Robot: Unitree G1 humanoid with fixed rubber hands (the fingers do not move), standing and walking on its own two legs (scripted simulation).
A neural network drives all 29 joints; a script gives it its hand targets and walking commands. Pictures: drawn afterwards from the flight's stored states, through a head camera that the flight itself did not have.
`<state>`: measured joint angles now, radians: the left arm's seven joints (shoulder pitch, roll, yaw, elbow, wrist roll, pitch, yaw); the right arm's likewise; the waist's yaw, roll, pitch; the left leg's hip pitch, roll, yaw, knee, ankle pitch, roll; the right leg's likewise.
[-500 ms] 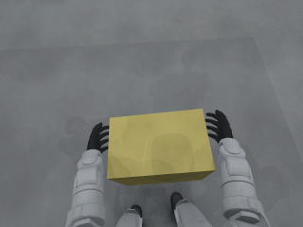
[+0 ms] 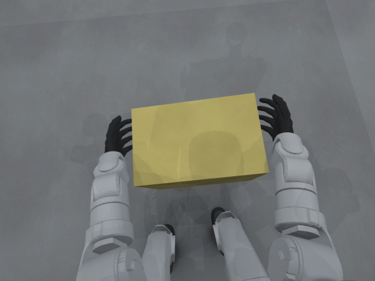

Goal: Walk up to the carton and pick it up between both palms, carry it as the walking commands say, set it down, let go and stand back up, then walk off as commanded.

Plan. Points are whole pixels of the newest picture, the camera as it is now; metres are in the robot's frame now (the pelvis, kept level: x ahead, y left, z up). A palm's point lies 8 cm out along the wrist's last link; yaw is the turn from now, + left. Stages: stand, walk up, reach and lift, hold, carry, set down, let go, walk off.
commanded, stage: set down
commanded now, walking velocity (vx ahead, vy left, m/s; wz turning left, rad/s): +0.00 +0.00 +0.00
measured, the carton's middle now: (198, 149) +0.39 -0.04 -0.19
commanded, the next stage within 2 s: none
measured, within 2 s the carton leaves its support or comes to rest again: neither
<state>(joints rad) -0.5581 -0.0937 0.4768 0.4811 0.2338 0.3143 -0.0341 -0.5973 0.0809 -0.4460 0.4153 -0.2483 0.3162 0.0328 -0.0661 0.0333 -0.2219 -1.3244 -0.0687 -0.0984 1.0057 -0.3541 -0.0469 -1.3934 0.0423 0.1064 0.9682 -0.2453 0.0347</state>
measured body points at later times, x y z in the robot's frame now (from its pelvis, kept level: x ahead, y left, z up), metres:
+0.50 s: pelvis +0.00 +0.00 -0.07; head +0.23 -0.02 +0.31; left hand +0.43 +0.15 -0.18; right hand +0.42 -0.21 -0.16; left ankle +0.04 +0.14 -0.64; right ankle +0.08 -0.13 -0.64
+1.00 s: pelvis -0.03 +0.00 -0.15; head +0.24 -0.01 +0.21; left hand +0.46 +0.15 -0.26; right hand +0.44 -0.21 -0.24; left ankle +0.04 +0.14 -0.64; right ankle +0.08 -0.13 -0.64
